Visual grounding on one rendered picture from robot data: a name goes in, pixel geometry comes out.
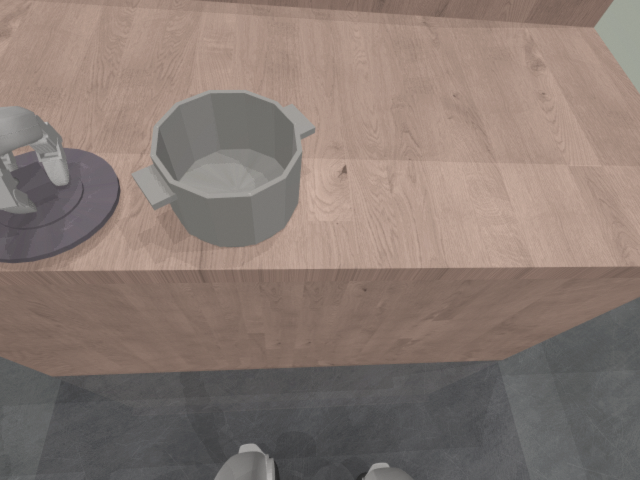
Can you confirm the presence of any lid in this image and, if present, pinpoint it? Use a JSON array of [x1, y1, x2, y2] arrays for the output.
[[0, 148, 121, 263]]

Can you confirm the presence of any table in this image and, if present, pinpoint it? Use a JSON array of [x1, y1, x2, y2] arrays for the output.
[[0, 0, 640, 376]]

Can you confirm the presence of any robot left thigh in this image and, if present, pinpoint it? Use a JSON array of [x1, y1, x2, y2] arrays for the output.
[[214, 451, 275, 480]]

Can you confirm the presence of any robot left hand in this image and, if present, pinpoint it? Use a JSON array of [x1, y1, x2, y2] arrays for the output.
[[0, 106, 69, 214]]

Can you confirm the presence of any robot left shin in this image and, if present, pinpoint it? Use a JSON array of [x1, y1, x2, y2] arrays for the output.
[[238, 444, 265, 456]]

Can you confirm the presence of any knob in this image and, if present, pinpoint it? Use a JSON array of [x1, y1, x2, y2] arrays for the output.
[[10, 162, 58, 203]]

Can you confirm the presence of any pot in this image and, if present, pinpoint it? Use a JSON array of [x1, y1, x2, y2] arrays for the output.
[[131, 90, 316, 247]]

